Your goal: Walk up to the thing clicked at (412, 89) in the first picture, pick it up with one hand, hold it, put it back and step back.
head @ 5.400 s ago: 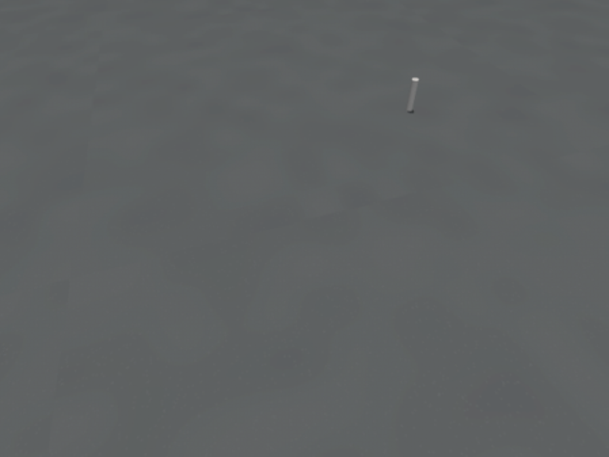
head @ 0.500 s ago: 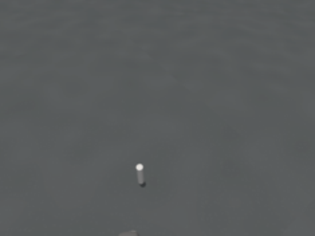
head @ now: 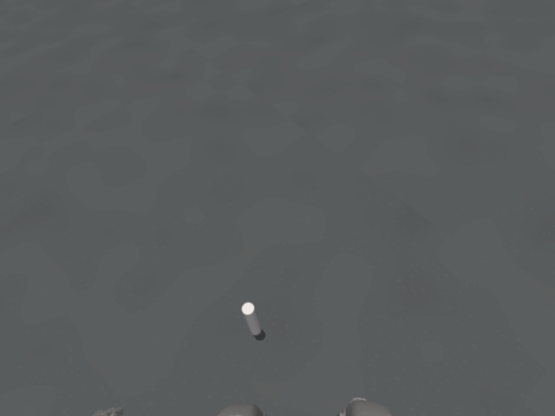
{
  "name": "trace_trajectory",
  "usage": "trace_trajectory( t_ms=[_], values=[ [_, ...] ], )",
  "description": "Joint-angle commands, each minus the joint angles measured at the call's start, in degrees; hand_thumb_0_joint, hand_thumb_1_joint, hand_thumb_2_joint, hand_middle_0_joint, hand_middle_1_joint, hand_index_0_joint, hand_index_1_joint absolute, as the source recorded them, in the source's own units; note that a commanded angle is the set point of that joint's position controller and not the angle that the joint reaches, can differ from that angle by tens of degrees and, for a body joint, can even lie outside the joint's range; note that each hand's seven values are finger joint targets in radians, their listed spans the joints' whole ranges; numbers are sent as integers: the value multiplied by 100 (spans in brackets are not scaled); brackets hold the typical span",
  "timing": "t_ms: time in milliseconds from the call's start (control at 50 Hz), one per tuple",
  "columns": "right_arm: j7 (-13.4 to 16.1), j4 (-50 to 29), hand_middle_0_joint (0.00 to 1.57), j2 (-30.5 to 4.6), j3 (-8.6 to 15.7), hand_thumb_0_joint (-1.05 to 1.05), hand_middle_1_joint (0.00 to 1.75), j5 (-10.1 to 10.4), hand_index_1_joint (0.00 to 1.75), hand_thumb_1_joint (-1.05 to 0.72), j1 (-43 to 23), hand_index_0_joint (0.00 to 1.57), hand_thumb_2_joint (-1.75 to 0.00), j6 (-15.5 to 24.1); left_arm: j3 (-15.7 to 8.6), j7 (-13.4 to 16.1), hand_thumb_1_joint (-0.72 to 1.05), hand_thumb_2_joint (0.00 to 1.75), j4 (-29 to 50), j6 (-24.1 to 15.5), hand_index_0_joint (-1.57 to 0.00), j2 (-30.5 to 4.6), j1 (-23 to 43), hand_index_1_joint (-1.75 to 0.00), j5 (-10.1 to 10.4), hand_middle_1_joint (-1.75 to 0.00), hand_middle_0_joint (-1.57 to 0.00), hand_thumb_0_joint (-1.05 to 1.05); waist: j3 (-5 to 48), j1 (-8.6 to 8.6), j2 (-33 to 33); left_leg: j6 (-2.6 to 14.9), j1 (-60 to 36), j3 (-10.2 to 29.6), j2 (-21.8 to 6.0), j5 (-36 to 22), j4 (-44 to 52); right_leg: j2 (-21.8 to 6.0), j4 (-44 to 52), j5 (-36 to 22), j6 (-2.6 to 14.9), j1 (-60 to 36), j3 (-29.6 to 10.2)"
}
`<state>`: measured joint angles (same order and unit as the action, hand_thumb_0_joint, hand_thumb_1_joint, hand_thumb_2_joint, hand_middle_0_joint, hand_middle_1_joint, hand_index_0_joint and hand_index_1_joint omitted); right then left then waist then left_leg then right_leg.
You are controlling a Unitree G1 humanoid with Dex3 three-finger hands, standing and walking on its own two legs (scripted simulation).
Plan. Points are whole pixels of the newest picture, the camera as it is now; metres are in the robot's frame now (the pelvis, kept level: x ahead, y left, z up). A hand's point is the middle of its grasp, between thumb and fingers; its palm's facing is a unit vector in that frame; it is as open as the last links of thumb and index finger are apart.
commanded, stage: walk up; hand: left
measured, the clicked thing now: (252, 319) +0.48 +0.18 -0.66
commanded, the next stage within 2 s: none
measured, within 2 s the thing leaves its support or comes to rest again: neither
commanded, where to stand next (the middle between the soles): +0.10 +0.00 m, yaw +1 degrees
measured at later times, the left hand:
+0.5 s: hand out of the picture +0.08 +0.29 -0.15, palm faces -0.02 -0.94 -0.35, open 7.4 cm
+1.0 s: hand (132, 406) +0.15 +0.28 -0.14, palm faces +0.01 -0.93 -0.37, open 7.4 cm
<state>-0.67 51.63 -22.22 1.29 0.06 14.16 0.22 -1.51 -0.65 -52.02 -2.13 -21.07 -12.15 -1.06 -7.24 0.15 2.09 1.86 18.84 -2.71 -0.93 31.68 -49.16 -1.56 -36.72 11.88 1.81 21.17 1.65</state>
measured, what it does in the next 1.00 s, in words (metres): steps on the spot: left foot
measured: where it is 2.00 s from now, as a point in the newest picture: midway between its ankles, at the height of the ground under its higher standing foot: outside the picture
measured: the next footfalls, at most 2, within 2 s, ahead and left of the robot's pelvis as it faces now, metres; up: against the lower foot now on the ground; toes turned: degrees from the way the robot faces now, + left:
left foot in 0.18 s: +0.09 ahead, +0.13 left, +0.00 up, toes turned +3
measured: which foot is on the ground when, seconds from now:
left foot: up 0.00-0.16, down 0.18-1.00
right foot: down 0.00-1.00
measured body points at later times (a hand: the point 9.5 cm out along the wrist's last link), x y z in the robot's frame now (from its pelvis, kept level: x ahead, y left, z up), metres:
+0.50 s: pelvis +0.02 +0.02 +0.01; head +0.04 +0.03 +0.46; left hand +0.08 +0.34 -0.12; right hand +0.08 -0.30 -0.10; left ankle +0.03 +0.14 -0.72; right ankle +0.07 -0.11 -0.72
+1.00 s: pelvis +0.06 +0.01 +0.00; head +0.08 +0.01 +0.45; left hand +0.15 +0.33 -0.11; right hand +0.16 -0.30 -0.12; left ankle +0.03 +0.14 -0.72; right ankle +0.07 -0.11 -0.72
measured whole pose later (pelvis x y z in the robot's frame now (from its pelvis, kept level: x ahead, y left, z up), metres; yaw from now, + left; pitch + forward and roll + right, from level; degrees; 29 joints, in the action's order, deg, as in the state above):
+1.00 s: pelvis +0.06 +0.01 +0.00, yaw +1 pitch -2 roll +0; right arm -0.2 59.0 -22.0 1.3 0.1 8.4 1.9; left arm -0.8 -0.4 -58.7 -0.8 -21.9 -6.5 -0.3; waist -3.9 -0.2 -0.4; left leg -0.4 10.8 -0.9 -1.1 21.7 -35.0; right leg -1.9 -36.6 19.7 -0.2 14.4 1.3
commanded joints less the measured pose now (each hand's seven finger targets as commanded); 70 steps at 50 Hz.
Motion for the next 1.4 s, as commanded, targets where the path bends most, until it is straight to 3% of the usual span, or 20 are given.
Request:
trace_trajectory(
  t_ms=[0, 160, 180, 220, 240, 320, 440, 520, 640, 780, 960, 1040, 1080, 1140, 1180, 1200, 1220, 1240, 1280, 1380],
  values=[
    [45, -25, 20, -1223, 356, 0, 30, -1, 30, -90, 473, 20, -90, 67, -388, 117, 90, 90, 319, -99, -20, -1640, -29, -30, -1, -30, -20, 0, 478, -77, -1278, -19, 697, 395, -166, -362, -308, -1277, 2181, 1903, 883, -555, -1906],
    [63, 423, 20, -1045, 325, 0, 30, -147, 30, -90, 603, 20, -90, 272, -327, 2, 90, 90, 314, 94, -20, -1367, 404, -30, 19, -30, -20, 0, 738, 58, -910, -92, -994, -41, 131, -1452, 2094, -938, 1440, 2129, 571, 285, -1013],
    [100, 443, 20, -1127, 353, 0, 30, -187, 30, -90, 618, 20, -90, 299, -257, -8, 90, 90, 315, 122, -20, -1207, 439, -30, 47, -30, -20, 0, 704, 152, -593, -9, -1188, 295, -48, -1299, 2533, -820, 1118, 2274, 397, 570, -880],
    [115, 258, 20, -1790, 449, 0, 30, -217, 30, -90, 80, 20, -90, 349, -210, -5, 90, 90, 210, 176, -20, -1022, 478, -30, 114, -30, -20, 0, 220, 58, 933, 645, -246, 3083, -1793, 1430, 4095, 86, -415, 1655, -85, 979, -65],
    [112, 181, 20, -1931, 484, 0, 30, -166, 30, -90, -323, 20, -90, 334, -342, 16, 90, 90, 69, 184, -20, -1392, 479, -30, 62, -30, -20, 0, -252, 2, 740, 1016, 656, 3119, -2056, 1812, 4272, -145, -1038, 1549, -90, 477, -323],
    [102, 241, 20, -1382, 295, 0, 30, -182, 30, -90, -325, 20, -90, 444, -279, -36, 90, 90, -178, 90, -20, -1129, 230, -30, 110, -30, -20, 0, 152, -117, 750, 553, -603, 1540, -1121, -1584, 3252, -93, -55, 984, -38, 244, -222],
    [71, 154, 20, -1269, 271, 0, 30, -20, 30, -90, -384, 20, -90, 262, -262, 77, 90, 90, -406, -62, -20, -1254, 81, -30, -1, -30, -20, 0, 1064, -127, 392, 299, -528, 773, -739, -2782, 2078, -139, 1355, -454, 69, -1582, -287],
    [96, 296, 20, -1087, 257, 0, 30, -65, 30, -90, -175, 20, -90, 240, -310, 20, 90, 90, -331, -1, -20, -1743, 422, -30, 19, -30, -20, 0, 643, 75, -844, 73, -152, 151, 25, -307, 1505, -1311, 1731, 1330, 837, -890, -1761],
    [87, 425, 20, -1540, 338, 0, 30, -71, 30, -90, -272, 20, -90, 356, -155, 11, 90, 90, -358, -10, -20, -1211, 499, -30, 98, -30, -20, 0, 449, -52, -142, 686, -908, 1716, -1203, -2071, 2780, -43, 387, 324, 9, -166, -139],
    [138, 415, 20, -1199, 251, 0, 30, -5, 30, -90, -348, 20, -90, 329, -211, 76, 90, 90, -399, -82, -20, -1436, 384, -30, 139, -30, -20, 0, 1072, -2, -189, 130, -669, 397, -311, -3331, 1725, -756, 626, -2162, 467, -1505, -757],
    [143, 410, 20, -1371, 329, 0, 30, -5, 30, -90, -620, 20, -90, 271, -194, 85, 90, 90, -323, -26, -20, -1270, 627, -30, 74, -30, -20, 0, 885, -27, -61, 533, -981, 997, -798, -3036, 1986, -260, 202, -1007, 221, -767, -212],
    [145, 303, 20, -1053, 228, 0, 30, 3, 30, -90, -879, 20, -90, 249, -283, 120, 90, 90, -440, -82, -20, -1589, 214, -30, 85, -30, -20, 0, 932, -196, -567, 104, -26, 180, -126, -2636, 855, -1071, 920, -1865, 751, -1743, -1307],
    [150, 324, 20, -919, 192, 0, 30, -30, 30, -90, -834, 20, -90, 210, -296, 129, 90, 90, -374, -74, -20, -1688, 319, -30, 65, -30, -20, 0, 705, -157, -906, -2, 231, 55, 88, -337, 670, -1696, 1229, -2354, 1228, -1628, -1827],
    [93, 420, 20, -974, 229, 0, 30, -41, 30, -90, -600, 20, -90, 238, -273, 109, 90, 90, -244, -25, -20, -1627, 666, -30, 0, -30, -20, 0, 504, 68, -1026, 90, -182, 148, -9, -218, 1416, -1432, 1247, -1656, 956, -1121, -1350],
    [101, 681, 20, -1185, 325, 0, 30, -85, 30, -90, -109, 20, -90, 305, -169, 94, 90, 90, -87, 32, -20, -1278, 1164, -30, 74, -30, -20, 0, 655, 335, -392, 169, -1532, 813, -509, -2723, 2699, -730, 379, -1281, 238, -107, -559],
    [129, 680, 20, -1465, 403, 0, 30, -106, 30, -90, -115, 20, -90, 334, -122, 98, 90, 90, -65, 56, -20, -1037, 1235, -30, 139, -30, -20, 0, 820, 319, 148, 489, -1701, 1848, -1276, -3433, 3137, -106, -302, -466, -137, 102, -72],
    [138, 618, 20, -1626, 391, 0, 30, -114, 30, -90, -286, 20, -90, 348, -139, 124, 90, 90, -133, 127, -20, -1059, 1141, -30, 146, -30, -20, 0, 765, 200, 360, 947, -1609, 2420, -1829, -3402, 3280, 102, -492, 1481, -158, 300, -47],
    [132, 565, 20, -1661, 405, 0, 30, -106, 30, -90, -446, 20, -90, 358, -181, 125, 90, 90, -179, 170, -20, -1195, 1005, -30, 132, -30, -20, 0, 711, 151, 282, 1256, -1131, 2362, -1980, -2935, 3265, -81, -834, 2071, -106, -32, -286],
    [124, 474, 20, -1500, 371, 0, 30, -156, 30, -90, -865, 20, -90, 320, -170, 68, 90, 90, -304, 130, -20, -1106, 751, -30, 128, -30, -20, 0, 480, -52, 509, 998, -945, 1714, -1585, -2758, 3189, -167, -242, 2029, -34, -282, -264],
    [116, 467, 20, -995, 194, 0, 30, 40, 30, -90, -1034, 20, -90, 196, -246, 145, 90, 90, -710, -34, -20, -1290, 338, -30, 78, -30, -20, 0, 1216, -168, -79, 24, -690, 388, -422, -3119, 1920, -639, 1530, -1620, 147, -1950, -841]
  ],
)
